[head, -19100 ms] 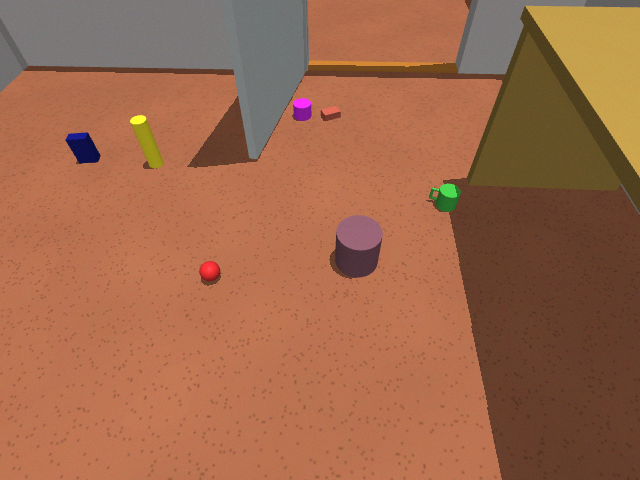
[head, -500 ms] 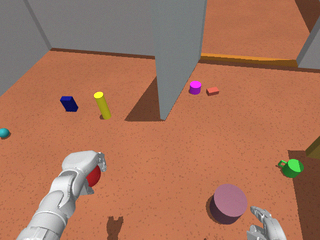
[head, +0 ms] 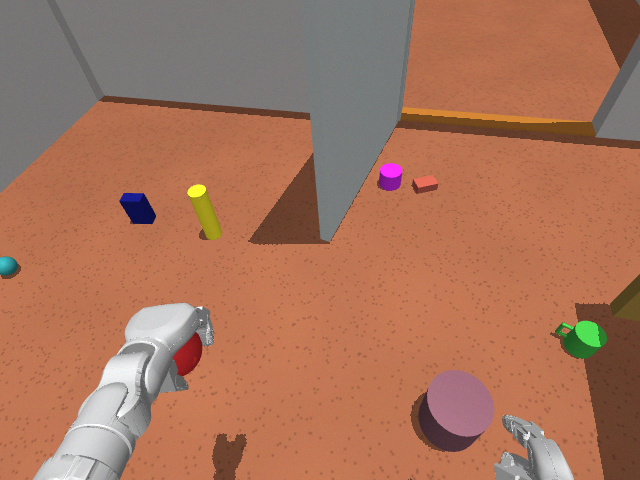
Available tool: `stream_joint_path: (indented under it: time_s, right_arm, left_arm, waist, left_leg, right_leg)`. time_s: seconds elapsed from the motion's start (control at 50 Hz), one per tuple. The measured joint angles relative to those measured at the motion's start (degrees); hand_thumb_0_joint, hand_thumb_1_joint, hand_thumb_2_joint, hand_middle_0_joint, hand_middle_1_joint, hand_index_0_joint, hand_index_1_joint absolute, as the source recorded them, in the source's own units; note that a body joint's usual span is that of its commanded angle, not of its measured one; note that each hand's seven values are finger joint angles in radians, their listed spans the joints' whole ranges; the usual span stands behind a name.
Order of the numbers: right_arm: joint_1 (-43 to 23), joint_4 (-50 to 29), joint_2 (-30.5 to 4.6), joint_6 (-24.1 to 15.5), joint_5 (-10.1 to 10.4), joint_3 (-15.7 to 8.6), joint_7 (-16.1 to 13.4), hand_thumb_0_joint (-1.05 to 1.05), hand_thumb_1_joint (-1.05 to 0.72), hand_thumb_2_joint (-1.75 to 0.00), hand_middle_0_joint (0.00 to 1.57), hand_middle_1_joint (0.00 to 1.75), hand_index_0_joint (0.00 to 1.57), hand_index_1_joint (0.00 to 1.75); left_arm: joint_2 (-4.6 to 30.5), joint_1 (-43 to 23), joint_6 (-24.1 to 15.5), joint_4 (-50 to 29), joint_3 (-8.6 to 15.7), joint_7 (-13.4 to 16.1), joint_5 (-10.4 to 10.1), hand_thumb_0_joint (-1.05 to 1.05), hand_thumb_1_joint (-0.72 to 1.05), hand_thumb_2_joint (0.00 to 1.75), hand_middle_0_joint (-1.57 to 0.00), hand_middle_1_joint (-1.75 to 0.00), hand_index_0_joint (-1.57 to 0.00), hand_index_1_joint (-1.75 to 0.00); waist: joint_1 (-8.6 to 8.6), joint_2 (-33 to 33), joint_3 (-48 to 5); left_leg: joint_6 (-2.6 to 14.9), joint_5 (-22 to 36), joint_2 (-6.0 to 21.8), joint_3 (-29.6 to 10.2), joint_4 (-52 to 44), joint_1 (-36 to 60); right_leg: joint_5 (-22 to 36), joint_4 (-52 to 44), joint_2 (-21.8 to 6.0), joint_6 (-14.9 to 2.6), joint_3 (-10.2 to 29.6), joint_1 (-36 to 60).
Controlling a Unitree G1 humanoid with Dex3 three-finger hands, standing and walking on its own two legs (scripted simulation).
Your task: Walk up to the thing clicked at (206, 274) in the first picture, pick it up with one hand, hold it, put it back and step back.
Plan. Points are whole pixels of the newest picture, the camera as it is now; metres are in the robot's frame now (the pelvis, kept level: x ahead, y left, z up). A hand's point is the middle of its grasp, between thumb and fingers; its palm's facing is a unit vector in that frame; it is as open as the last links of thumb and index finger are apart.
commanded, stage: crouch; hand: left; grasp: from above
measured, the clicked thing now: (174, 350) +0.30 +0.23 -0.05
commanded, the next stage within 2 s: none
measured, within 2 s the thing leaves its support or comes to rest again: neither
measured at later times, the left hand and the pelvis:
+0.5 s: hand (187, 382) +0.28 +0.23 -0.13, palm faces -0.48 -0.01 -0.88, open 8.8 cm; pelvis -0.02 +0.00 -0.03, yaw +1 degrees
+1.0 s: hand (224, 397) +0.34 +0.24 -0.38, palm faces -0.47 +0.00 -0.88, open 8.7 cm; pelvis -0.07 +0.01 -0.24, yaw -1 degrees
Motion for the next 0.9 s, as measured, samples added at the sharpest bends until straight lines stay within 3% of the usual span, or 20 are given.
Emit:
stream_joint_path:
  time_s: [0.22,0.32,0.4,0.58,0.66,0.78,0.9]
  right_arm:
    - [0.2,0.3,0.0,0.2,-0.2,-0.2,0.1,0.01,-0.91,-0.90,0.20,0.30,0.20,0.30]
    - [0.0,0.3,0.3,0.2,-0.5,-0.2,0.5,0.01,-0.90,-0.90,0.20,0.30,0.20,0.30]
    - [-0.2,0.5,0.3,0.2,-1.3,-0.2,1.1,0.01,-0.90,-0.90,0.20,0.30,0.20,0.30]
    - [1.9,0.7,-1.2,-1.4,-3.5,-1.9,2.8,0.00,-0.90,-0.90,0.21,0.30,0.20,0.30]
    - [2.8,1.5,-1.7,-2.4,-4.3,-2.4,2.6,0.00,-0.90,-0.90,0.20,0.30,0.20,0.30]
    - [3.8,3.2,-0.9,-3.7,-5.4,-2.7,2.1,0.00,-0.90,-0.90,0.20,0.30,0.20,0.30]
    - [3.8,4.1,0.7,-4.7,-6.4,-1.9,2.3,0.01,-0.90,-0.90,0.20,0.30,0.20,0.30]
  left_arm:
    - [-0.1,0.7,-0.8,0.6,0.4,1.9,0.6,-0.03,0.04,0.65,-0.58,-0.76,-0.74,-0.77]
    - [-0.6,-0.6,-1.6,4.9,0.4,4.9,1.7,-0.03,0.04,0.65,-0.58,-0.76,-0.74,-0.77]
    - [-1.2,-3.1,-2.6,11.1,0.6,9.0,3.5,-0.03,0.04,0.65,-0.58,-0.76,-0.74,-0.77]
    - [-1.1,-13.0,-4.3,24.7,2.4,19.1,9.3,-0.03,0.05,0.64,-0.57,-0.76,-0.75,-0.76]
    - [-0.5,-17.5,-4.0,28.9,4.0,22.3,10.0,-0.03,0.06,0.63,-0.57,-0.77,-0.75,-0.76]
    - [0.8,-22.5,-2.5,32.0,6.5,24.0,9.5,-0.03,0.06,0.63,-0.57,-0.77,-0.75,-0.76]
    - [2.2,-25.5,-2.1,33.4,9.0,23.5,9.4,-0.03,0.05,0.63,-0.58,-0.76,-0.76,-0.76]
  waist:
    - [0.03,0.0,0.2]
    - [-0.57,-0.6,0.0]
    - [-1.41,-1.5,-0.3]
    - [-3.73,-2.5,-5.2]
    - [-5.20,-2.1,-7.1]
    - [-7.21,-0.8,-9.8]
    - [-8.62,0.2,-10.8]
  left_leg:
    - [0.02,0.0,-0.1,-0.1,0.2,-0.3]
    - [0.02,-0.3,-0.1,-0.5,1.6,-2.2]
    - [-0.03,-1.5,-0.2,-1.0,5.6,-7.1]
    - [-0.19,-9.6,0.5,-2.5,29.0,-33.2]
    - [0.04,-13.1,0.6,-3.0,39.7,-45.4]
    - [0.52,-17.3,0.8,-3.6,53.8,-61.8]
    - [1.01,-19.9,0.6,-3.9,64.6,-74.4]
  right_leg:
    - [0.0,0.2,0.0,0.02,-0.1,-0.2]
    - [-0.5,1.6,-0.2,0.02,-0.4,-2.0]
    - [-1.7,5.4,-0.2,-0.05,-0.8,-6.6]
    - [-9.3,27.3,0.3,0.14,-1.5,-31.6]
    - [-12.6,37.6,0.5,0.41,-1.5,-43.5]
    - [-16.5,51.0,0.8,0.73,-1.5,-59.5]
    - [-19.1,61.5,0.8,1.04,-1.3,-71.9]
